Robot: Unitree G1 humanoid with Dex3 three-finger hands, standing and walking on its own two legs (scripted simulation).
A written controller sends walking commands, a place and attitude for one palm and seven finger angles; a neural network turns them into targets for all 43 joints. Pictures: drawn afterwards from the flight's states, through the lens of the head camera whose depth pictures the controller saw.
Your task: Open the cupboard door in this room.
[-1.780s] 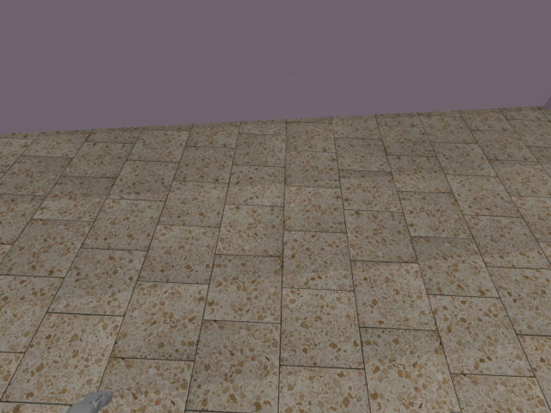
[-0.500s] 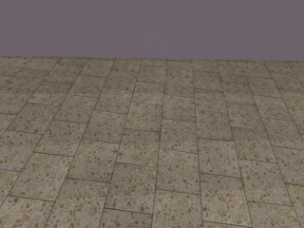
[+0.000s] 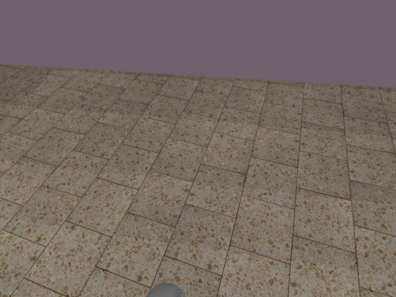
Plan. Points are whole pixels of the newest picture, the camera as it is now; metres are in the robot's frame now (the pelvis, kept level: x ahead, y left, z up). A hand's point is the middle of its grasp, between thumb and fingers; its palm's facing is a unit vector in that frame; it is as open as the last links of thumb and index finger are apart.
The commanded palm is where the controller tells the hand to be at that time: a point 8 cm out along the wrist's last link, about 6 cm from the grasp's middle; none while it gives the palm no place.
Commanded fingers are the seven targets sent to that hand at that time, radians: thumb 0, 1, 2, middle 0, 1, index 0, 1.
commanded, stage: turn or walk to find it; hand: left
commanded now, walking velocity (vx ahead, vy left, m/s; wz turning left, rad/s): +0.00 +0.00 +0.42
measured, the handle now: out of the picture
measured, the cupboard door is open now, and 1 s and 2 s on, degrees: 0 0 0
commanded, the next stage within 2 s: none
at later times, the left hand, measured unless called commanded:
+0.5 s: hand out of the picture -0.02 +0.27 -0.18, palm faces +0.24 -0.94 -0.23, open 7.4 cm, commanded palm none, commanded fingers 0.00 0.90 0.90 -0.20 -0.30 -0.20 -0.30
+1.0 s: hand out of the picture -0.03 +0.21 -0.15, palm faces +0.40 -0.88 -0.26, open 7.4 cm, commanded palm none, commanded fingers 0.00 0.90 0.90 -0.20 -0.30 -0.20 -0.30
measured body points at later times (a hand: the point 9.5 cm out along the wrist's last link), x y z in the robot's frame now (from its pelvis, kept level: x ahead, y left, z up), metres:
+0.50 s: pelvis -0.02 +0.06 +0.00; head +0.01 +0.09 +0.45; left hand -0.03 +0.32 -0.16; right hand +0.12 -0.16 -0.13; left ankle -0.04 +0.14 -0.74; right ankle -0.02 -0.11 -0.66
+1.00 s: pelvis -0.03 +0.01 +0.00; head +0.00 -0.01 +0.45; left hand -0.05 +0.25 -0.13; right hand +0.10 -0.23 -0.16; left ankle -0.11 +0.14 -0.65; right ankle -0.01 -0.09 -0.74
